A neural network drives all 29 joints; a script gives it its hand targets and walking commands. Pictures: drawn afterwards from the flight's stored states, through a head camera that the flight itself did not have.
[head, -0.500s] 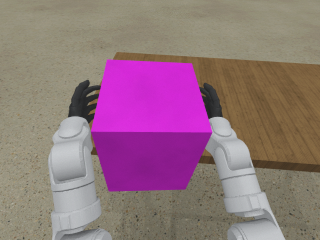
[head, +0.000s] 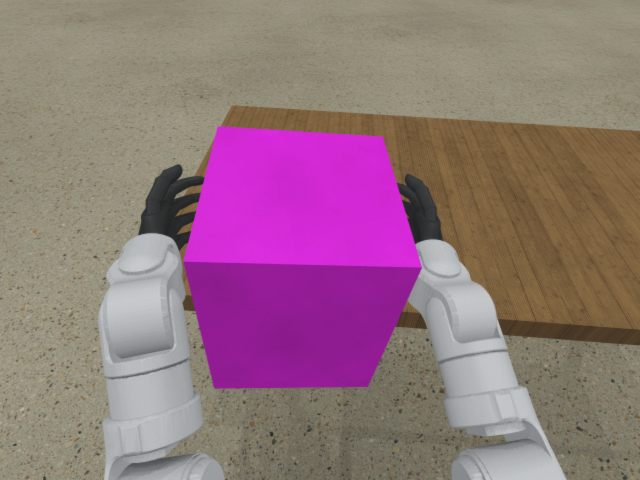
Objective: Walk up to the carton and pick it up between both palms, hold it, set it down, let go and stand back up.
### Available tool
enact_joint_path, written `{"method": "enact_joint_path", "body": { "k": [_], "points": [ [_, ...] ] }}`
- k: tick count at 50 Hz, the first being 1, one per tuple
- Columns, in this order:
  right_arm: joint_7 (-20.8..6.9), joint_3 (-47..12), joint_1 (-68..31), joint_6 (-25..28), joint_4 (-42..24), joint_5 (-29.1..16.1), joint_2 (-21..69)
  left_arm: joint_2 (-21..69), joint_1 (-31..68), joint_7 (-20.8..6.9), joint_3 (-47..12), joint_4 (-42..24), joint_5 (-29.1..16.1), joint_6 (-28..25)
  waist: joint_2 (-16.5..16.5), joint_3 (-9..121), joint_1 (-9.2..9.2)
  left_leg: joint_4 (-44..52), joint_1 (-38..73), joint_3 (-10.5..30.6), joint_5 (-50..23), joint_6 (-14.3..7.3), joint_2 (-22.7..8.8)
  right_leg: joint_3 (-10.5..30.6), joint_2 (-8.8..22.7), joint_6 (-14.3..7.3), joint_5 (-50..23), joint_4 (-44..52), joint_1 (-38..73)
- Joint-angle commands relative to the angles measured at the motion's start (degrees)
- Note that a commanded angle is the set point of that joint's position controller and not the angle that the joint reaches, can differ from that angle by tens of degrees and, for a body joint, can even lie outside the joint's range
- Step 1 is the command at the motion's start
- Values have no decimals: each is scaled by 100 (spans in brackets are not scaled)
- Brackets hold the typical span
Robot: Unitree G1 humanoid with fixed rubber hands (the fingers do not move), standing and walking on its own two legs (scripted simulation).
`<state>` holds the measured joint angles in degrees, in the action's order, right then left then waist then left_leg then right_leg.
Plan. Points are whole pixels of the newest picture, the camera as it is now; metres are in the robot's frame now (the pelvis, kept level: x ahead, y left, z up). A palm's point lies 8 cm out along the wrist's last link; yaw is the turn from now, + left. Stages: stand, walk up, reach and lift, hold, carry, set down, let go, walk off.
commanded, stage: hold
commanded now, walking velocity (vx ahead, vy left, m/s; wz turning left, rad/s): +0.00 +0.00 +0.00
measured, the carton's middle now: (297, 264) +0.37 +0.00 +0.12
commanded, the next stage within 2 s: none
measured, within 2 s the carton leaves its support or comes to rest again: neither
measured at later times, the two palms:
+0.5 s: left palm (164, 247) +0.34 +0.15 +0.18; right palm (420, 250) +0.35 -0.15 +0.15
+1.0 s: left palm (163, 248) +0.34 +0.15 +0.18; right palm (420, 247) +0.35 -0.14 +0.15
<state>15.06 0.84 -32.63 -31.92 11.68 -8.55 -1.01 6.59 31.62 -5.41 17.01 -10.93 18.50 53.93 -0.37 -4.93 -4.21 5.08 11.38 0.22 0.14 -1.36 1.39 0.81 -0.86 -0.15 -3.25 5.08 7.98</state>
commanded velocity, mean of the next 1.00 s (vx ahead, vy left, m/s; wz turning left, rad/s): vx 0.00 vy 0.00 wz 0.00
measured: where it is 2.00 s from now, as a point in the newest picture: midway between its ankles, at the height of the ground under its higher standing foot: outside the picture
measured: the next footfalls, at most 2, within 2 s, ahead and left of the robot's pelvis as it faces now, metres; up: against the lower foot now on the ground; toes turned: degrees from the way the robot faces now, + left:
none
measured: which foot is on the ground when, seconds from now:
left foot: down 0.00-1.00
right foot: down 0.00-1.00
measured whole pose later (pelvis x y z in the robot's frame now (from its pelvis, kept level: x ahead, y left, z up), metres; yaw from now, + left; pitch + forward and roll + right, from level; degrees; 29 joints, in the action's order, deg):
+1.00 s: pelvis +0.00 +0.00 +0.00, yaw +0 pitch -5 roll +0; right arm 15.4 -1.2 -31.2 -31.7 9.1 -9.6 -2.5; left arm 7.1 28.9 -3.6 15.8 -14.5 16.8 53.7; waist 0.0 -5.6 -4.4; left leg 5.1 9.7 0.4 -0.4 -1.4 1.6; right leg 0.7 -0.6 -0.1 -3.6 5.1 6.4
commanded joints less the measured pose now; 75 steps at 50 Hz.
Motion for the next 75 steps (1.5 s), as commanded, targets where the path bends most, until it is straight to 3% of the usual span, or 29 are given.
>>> {"method": "enact_joint_path", "body": {
  "k": [1,7,14,17,27,32,37,48,55,58,64,67,70,73,75],
  "points": [
    [-497,-1776,-3387,425,-1809,-612,1901,1736,2585,-627,-2106,-721,-917,-234,136,2305,32,-55,-244,-80,-1688,211,-132,76,53,253,-1315,-374,1453],
    [-607,-2169,-3719,512,-2348,-734,2154,2014,2806,-400,-2623,-1053,-1260,-394,112,3237,-16,-287,119,-7,-2236,293,-109,52,-12,229,-1588,-542,1332],
    [-483,-1516,-2840,335,-1372,-456,1787,1584,2366,-615,-1939,-368,-830,-203,43,2026,-38,-29,-339,-119,-1189,205,-125,88,43,303,-954,-331,1270],
    [-458,-1413,-2853,302,-1292,-441,1725,1542,2345,-709,-1824,-321,-739,-151,67,1770,4,36,-486,-137,-1077,174,-137,83,69,303,-876,-289,1335],
    [-605,-2176,-3758,517,-2370,-742,2157,2019,2819,-410,-2623,-1076,-1257,-391,124,3226,-9,-280,110,-7,-2262,292,-110,51,-10,226,-1606,-540,1353],
    [-542,-1802,-3130,410,-1752,-563,1933,1758,2532,-486,-2244,-640,-1036,-301,33,2602,-65,-156,-100,-66,-1593,252,-109,82,14,276,-1230,-427,1274],
    [-461,-1405,-2827,299,-1278,-432,1723,1535,2336,-701,-1822,-301,-742,-153,60,1782,-3,28,-478,-138,-1066,177,-134,82,65,307,-861,-291,1319],
    [-608,-2174,-3738,515,-2363,-736,2158,2019,2815,-403,-2628,-1066,-1262,-395,117,3244,-16,-286,124,-7,-2252,293,-109,50,-12,228,-1598,-542,1336],
    [-487,-1532,-2848,340,-1391,-459,1797,1594,2374,-607,-1956,-382,-843,-210,41,2061,-43,-35,-322,-116,-1206,208,-124,87,41,302,-970,-337,1267],
    [-459,-1405,-2839,298,-1282,-434,1722,1538,2340,-709,-1818,-308,-737,-150,64,1767,0,35,-486,-138,-1066,174,-136,81,67,306,-865,-288,1327],
    [-525,-1903,-3566,460,-2003,-660,1970,1817,2673,-579,-2245,-853,-1008,-272,142,2559,29,-115,-149,-59,-1907,231,-124,66,39,241,-1442,-420,1468],
    [-589,-2300,-3701,487,-2441,-835,2162,2014,2665,-430,-2556,-1182,-1206,-335,141,3182,132,-251,74,-26,-2452,272,-119,65,-4,204,-1804,-553,1575],
    [-580,-2618,-3369,372,-2629,-1024,2231,2020,2282,-362,-2578,-1386,-1232,-231,52,3367,355,-330,86,-45,-2829,268,-142,104,-9,180,-2210,-644,1863],
    [-477,-2782,-2712,122,-2551,-1193,2133,1842,1646,-441,-2321,-1529,-1081,37,-66,2978,650,-280,-149,-120,-2897,248,-207,180,49,164,-2589,-679,2229],
    [-370,-2715,-2369,-46,-2392,-1220,2008,1667,1367,-574,-2172,-1591,-942,233,-96,2553,725,-214,-341,-154,-2791,259,-242,212,118,165,-2610,-631,2313]
  ]
}}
